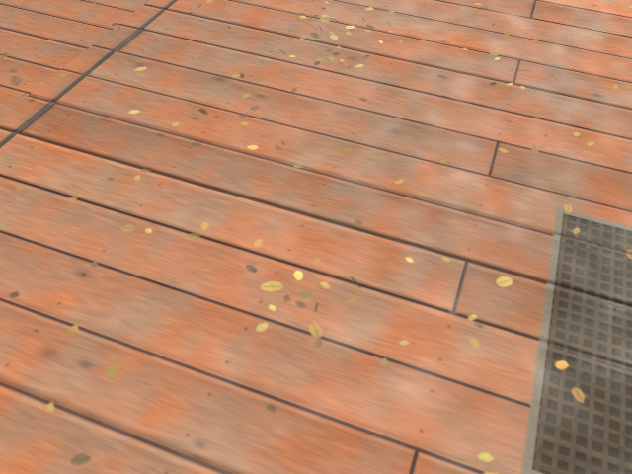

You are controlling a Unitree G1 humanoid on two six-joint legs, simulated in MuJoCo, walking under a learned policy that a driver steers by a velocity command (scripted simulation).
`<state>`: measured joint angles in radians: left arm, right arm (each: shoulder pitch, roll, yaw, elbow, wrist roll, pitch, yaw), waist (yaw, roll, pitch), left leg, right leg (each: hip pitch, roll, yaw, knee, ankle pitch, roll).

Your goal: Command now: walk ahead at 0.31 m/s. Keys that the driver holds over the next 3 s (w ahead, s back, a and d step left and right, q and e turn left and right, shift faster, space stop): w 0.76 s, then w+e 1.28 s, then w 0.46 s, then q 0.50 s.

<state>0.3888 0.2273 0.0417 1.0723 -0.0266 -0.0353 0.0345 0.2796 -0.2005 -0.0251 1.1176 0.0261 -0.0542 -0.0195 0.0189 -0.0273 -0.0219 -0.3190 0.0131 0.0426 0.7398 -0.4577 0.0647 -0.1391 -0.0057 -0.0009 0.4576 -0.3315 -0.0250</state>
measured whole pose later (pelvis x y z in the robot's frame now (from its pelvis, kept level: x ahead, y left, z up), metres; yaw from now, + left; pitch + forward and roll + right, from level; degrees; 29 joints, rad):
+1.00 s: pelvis +0.51 +0.01 +0.00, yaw -4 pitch +2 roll -2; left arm 0.41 0.23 0.06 1.02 -0.02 -0.08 0.01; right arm -0.01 -0.24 -0.05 0.85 0.02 -0.11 0.01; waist 0.10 0.04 0.01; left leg -0.58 0.08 -0.05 0.51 0.04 -0.01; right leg 0.00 0.05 0.02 0.26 -0.30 -0.03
